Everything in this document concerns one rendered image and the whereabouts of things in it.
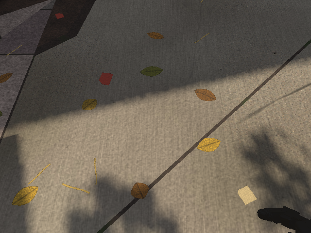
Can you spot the right robot hand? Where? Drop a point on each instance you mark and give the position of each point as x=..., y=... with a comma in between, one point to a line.
x=287, y=217

